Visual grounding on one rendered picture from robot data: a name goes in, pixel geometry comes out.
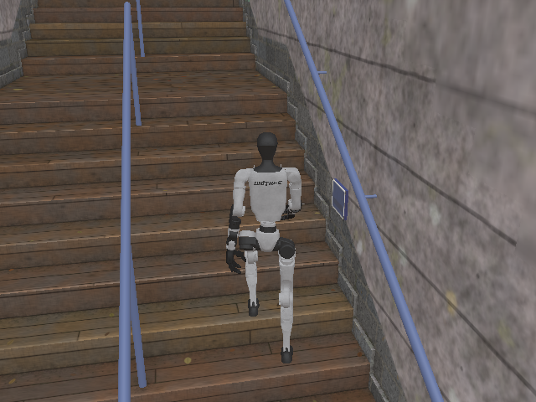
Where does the right robot upper arm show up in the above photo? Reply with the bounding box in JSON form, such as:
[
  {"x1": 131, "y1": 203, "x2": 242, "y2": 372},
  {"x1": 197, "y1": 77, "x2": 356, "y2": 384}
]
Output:
[{"x1": 285, "y1": 167, "x2": 302, "y2": 210}]

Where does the right robot forearm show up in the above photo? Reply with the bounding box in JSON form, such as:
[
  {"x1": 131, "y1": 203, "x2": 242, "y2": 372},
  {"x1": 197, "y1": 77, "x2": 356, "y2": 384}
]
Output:
[{"x1": 287, "y1": 201, "x2": 302, "y2": 214}]

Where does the left robot forearm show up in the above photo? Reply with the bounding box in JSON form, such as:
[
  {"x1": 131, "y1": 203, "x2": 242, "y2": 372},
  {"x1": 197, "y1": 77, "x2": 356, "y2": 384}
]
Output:
[{"x1": 226, "y1": 204, "x2": 241, "y2": 250}]

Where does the left robot hand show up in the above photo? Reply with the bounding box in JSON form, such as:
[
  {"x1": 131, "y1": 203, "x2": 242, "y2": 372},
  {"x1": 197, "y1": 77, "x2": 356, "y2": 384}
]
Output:
[{"x1": 226, "y1": 249, "x2": 246, "y2": 274}]

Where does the robot left foot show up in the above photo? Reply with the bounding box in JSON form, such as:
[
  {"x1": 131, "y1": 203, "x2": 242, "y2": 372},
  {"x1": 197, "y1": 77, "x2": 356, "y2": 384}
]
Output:
[{"x1": 248, "y1": 298, "x2": 260, "y2": 317}]

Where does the left robot thigh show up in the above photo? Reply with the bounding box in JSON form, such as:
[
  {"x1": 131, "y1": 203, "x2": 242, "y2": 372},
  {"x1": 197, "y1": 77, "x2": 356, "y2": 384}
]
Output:
[{"x1": 239, "y1": 230, "x2": 258, "y2": 264}]

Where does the left robot upper arm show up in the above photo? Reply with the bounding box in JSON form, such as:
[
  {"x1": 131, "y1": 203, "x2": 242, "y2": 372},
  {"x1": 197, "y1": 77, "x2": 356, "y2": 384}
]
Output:
[{"x1": 232, "y1": 168, "x2": 250, "y2": 217}]

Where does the right robot hand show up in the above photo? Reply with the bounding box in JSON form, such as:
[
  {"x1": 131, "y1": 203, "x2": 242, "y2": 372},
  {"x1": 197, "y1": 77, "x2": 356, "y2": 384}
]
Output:
[{"x1": 281, "y1": 205, "x2": 295, "y2": 220}]

